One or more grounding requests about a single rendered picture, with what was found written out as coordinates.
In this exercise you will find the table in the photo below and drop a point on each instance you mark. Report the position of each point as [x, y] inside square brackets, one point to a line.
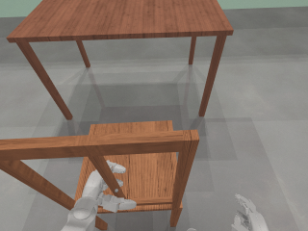
[69, 20]

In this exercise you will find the robot left forearm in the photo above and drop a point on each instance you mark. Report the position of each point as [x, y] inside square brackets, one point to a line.
[82, 216]

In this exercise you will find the robot left hand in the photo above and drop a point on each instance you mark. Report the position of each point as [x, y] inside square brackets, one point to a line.
[96, 185]

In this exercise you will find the chair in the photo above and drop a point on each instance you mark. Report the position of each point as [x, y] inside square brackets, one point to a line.
[154, 177]

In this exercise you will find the robot right hand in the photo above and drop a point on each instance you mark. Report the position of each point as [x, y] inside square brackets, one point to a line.
[254, 221]

